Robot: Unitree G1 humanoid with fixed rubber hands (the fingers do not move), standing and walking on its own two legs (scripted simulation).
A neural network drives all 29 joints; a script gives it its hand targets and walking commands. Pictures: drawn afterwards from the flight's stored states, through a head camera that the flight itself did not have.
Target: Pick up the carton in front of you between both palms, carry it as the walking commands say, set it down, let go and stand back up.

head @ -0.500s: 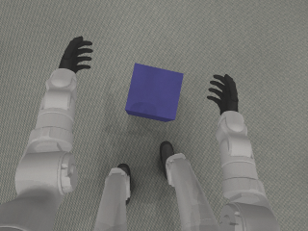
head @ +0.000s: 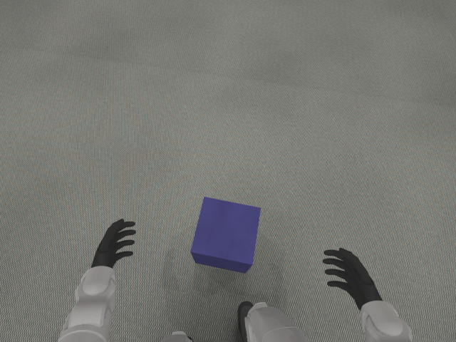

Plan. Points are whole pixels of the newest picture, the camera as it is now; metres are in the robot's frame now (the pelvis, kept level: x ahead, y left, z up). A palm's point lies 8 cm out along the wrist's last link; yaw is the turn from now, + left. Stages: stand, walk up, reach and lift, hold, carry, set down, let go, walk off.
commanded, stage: let go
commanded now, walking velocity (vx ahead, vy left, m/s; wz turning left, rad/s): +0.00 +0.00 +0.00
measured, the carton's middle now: (225, 237) +0.41 -0.04 -0.63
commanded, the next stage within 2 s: stand in 0.70 s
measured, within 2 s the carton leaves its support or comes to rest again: neither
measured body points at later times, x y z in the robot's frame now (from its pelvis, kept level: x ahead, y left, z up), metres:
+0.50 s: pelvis +0.01 +0.03 +0.01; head +0.03 +0.03 +0.46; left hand +0.18 +0.27 -0.06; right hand +0.19 -0.21 -0.06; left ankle -0.05 +0.14 -0.72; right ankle +0.04 -0.10 -0.72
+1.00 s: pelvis +0.01 +0.01 +0.01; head +0.02 -0.02 +0.46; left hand +0.14 +0.30 -0.07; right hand +0.16 -0.26 -0.10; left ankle -0.05 +0.14 -0.72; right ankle +0.04 -0.10 -0.72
